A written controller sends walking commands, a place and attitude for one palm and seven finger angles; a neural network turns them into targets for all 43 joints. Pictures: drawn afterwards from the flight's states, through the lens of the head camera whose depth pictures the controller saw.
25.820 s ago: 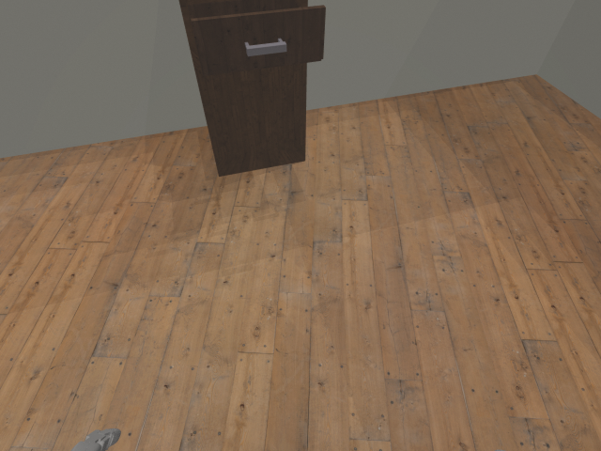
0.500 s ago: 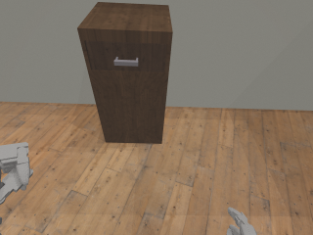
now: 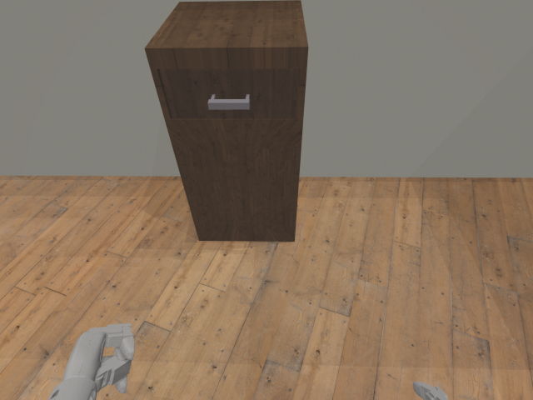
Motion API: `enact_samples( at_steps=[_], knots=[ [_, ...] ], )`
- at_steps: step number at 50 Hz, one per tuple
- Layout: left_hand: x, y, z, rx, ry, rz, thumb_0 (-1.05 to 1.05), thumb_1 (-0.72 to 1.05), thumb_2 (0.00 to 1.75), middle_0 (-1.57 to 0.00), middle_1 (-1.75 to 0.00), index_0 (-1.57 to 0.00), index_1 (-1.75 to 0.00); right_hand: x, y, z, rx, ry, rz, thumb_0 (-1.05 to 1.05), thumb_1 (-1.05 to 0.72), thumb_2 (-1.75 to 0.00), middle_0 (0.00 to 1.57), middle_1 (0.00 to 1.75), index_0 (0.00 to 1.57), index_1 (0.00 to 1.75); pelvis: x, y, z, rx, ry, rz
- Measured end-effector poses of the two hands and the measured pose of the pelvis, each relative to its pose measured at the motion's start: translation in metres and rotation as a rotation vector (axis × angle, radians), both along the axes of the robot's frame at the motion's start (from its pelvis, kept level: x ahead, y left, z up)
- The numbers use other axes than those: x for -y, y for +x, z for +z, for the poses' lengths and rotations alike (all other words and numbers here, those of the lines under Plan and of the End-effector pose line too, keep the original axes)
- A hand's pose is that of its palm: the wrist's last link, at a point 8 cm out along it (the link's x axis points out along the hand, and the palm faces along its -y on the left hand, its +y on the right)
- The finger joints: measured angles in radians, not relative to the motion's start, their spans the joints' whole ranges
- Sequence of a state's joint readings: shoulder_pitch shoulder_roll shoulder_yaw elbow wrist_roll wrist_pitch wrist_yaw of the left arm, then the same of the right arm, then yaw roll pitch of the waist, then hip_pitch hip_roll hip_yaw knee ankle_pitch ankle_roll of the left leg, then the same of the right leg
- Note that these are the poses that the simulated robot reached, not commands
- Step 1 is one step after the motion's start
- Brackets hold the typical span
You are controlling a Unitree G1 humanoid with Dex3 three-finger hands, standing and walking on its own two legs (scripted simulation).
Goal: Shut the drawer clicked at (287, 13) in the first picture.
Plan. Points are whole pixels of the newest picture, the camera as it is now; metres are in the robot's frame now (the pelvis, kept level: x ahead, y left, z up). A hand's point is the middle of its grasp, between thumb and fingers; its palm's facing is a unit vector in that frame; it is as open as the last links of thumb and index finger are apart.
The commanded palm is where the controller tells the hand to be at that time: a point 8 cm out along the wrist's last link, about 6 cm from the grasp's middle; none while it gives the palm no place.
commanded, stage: let the arm hang, fingers relaxed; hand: left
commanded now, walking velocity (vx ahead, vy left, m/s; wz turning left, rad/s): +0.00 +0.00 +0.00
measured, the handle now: (229, 100) +0.92 +0.16 -0.01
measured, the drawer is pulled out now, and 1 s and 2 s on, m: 0.00 0.00 0.00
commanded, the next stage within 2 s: look to check the result in 0.94 s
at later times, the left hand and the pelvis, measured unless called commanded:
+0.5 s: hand out of the picture -0.03 +0.20 -0.15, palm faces +0.00 -0.97 -0.26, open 6.2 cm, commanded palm none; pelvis +0.00 -0.01 +0.02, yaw -1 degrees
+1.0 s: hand out of the picture +0.06 +0.17 -0.15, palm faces -0.01 -0.98 -0.22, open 7.4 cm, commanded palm none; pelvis +0.02 -0.01 +0.02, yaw -1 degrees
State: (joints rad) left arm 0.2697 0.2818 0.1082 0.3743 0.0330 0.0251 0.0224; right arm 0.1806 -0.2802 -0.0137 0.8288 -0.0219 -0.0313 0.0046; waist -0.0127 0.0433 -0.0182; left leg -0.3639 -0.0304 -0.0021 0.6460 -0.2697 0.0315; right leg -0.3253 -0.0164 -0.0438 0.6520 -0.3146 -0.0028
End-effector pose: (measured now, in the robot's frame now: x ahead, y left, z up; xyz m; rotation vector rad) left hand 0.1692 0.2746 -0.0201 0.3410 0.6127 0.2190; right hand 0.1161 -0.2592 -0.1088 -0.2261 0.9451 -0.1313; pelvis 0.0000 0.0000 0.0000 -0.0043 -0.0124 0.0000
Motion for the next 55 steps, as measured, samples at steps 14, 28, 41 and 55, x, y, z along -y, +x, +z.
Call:
enact_samples(
  at_steps=[14, 28, 41, 55],
  knots=[
    [0.030, -0.189, -0.105, -0.803, -0.187, 0.171, 0.01, 0.91, 0.90, -0.84, -1.05, -0.83, -1.02, -0.007, -0.104, -0.008, -0.433, 0.000, -0.074, 0.01, -0.90, -0.90, 0.20, 0.30, 0.20, 0.30, 0.009, 0.002, 0.017, 0.005, -0.008, -0.001],
    [0.034, -0.179, -0.098, -0.809, -0.170, 0.173, 0.00, 0.91, 0.90, -0.33, -0.45, -0.32, -0.45, -0.029, -0.121, -0.022, -0.479, 0.080, -0.110, 0.01, -0.90, -0.90, 0.20, 0.30, 0.20, 0.30, 0.006, 0.006, 0.019, 0.018, 0.002, -0.013],
    [0.054, -0.114, -0.100, -0.660, -0.201, 0.095, 0.00, 0.91, 0.90, -0.21, -0.31, -0.20, -0.31, -0.025, -0.107, -0.020, -0.430, 0.079, -0.127, 0.00, -0.90, -0.90, 0.20, 0.30, 0.20, 0.30, 0.010, 0.011, 0.020, 0.019, 0.005, -0.018],
    [0.048, -0.122, -0.098, -0.716, -0.178, 0.117, 0.00, 0.91, 0.90, -0.20, -0.30, -0.20, -0.30, -0.011, -0.103, -0.017, -0.449, 0.055, -0.139, 0.00, -0.90, -0.90, 0.20, 0.30, 0.20, 0.30, 0.015, 0.019, 0.022, 0.015, 0.004, -0.024]
  ],
)
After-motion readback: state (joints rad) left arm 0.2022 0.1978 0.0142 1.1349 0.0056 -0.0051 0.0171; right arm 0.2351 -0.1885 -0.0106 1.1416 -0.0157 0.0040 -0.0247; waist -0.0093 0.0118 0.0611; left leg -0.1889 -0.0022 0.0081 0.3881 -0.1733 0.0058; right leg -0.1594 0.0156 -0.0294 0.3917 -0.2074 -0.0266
